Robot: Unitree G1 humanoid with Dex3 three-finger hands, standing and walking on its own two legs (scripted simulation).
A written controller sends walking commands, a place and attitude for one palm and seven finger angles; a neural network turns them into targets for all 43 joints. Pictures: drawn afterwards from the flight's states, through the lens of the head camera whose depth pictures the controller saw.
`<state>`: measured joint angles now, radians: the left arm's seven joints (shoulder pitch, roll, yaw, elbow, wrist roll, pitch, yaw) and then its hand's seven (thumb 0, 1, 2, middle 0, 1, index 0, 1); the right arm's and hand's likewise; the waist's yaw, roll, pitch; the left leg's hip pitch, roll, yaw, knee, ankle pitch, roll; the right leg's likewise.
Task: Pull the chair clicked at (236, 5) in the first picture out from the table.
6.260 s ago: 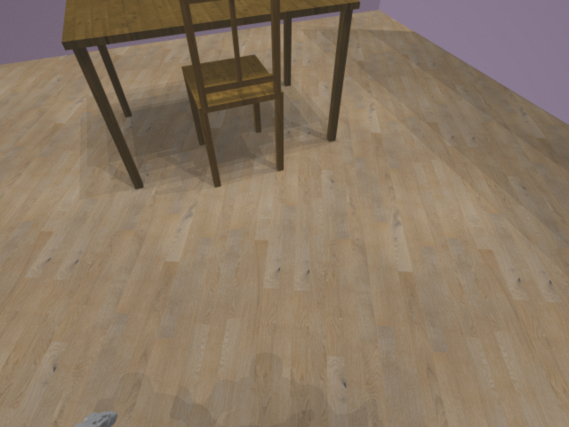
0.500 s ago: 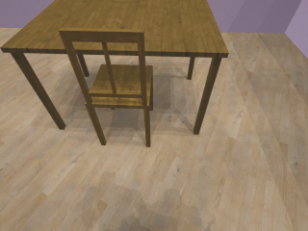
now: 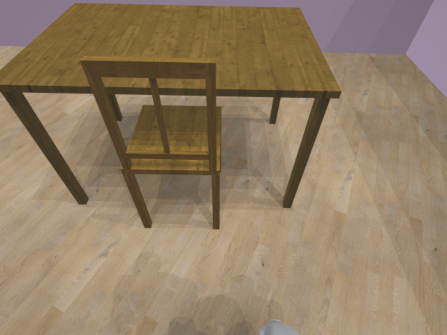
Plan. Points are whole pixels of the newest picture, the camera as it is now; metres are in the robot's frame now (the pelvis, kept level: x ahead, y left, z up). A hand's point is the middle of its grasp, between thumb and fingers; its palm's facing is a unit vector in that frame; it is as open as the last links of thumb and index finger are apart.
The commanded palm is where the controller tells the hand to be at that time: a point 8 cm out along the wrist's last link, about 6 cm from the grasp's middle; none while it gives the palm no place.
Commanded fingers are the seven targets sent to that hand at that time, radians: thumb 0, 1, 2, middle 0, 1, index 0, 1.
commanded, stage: take the last steps up to it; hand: left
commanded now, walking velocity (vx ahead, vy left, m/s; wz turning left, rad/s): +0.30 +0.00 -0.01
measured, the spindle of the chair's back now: (160, 119) +0.74 +0.23 -0.08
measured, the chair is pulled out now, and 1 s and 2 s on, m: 0.00 0.00 0.00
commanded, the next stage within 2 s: come to a stop and stand still in 0.62 s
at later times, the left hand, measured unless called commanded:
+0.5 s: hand out of the picture +0.15 +0.16 -0.17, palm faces +0.09 -0.98 -0.19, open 7.3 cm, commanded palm none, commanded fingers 0.00 0.90 0.90 -0.20 -0.30 -0.20 -0.30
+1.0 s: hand (152, 259) +0.32 +0.19 -0.18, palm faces +0.02 -0.97 -0.25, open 7.3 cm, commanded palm none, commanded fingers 0.00 0.90 0.90 -0.20 -0.30 -0.20 -0.30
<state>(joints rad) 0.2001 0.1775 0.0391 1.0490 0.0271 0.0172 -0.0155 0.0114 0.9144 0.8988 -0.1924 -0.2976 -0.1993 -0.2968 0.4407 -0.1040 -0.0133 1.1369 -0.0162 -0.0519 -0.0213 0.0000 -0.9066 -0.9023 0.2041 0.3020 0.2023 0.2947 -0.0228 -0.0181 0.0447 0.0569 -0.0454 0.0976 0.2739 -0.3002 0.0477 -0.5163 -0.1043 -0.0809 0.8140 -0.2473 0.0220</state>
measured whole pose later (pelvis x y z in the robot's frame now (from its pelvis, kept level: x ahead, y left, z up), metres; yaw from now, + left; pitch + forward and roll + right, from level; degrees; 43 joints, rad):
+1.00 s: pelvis +0.28 +0.00 -0.01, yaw +0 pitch -1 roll +2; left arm 0.20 0.18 0.02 1.07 0.02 0.01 0.04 0.01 0.93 0.90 -0.19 -0.30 -0.20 -0.30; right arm 0.23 -0.14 -0.03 1.11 -0.01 0.01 -0.04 0.00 -0.93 -0.90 0.20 0.30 0.20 0.29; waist 0.00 -0.01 0.08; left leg -0.17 0.01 0.14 0.51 -0.32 0.01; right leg -0.29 -0.05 -0.06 0.57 -0.24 -0.01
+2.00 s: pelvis +0.21 +0.03 +0.00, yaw +0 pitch -1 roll +0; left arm 0.29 0.12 -0.01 1.15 0.01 0.00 0.03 0.01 0.91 0.90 -0.20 -0.30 -0.20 -0.30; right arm 0.28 -0.13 0.00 1.16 0.00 0.01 -0.03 0.00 -0.91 -0.90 0.20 0.30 0.20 0.29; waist 0.00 -0.01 0.04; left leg -0.19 0.00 0.04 0.38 -0.18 0.00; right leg -0.16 -0.01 -0.02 0.41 -0.23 -0.01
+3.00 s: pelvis +0.19 +0.05 +0.00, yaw +1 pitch -2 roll +0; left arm 0.37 0.13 -0.02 1.11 0.02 -0.02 0.04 0.01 0.91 0.90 -0.19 -0.30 -0.20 -0.30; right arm 0.29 -0.14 0.01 1.13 0.00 -0.01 -0.01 0.00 -0.92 -0.90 0.20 0.30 0.20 0.29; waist 0.01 -0.02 0.02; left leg -0.25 -0.03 0.05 0.45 -0.18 0.05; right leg -0.20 -0.04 -0.02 0.45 -0.23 0.03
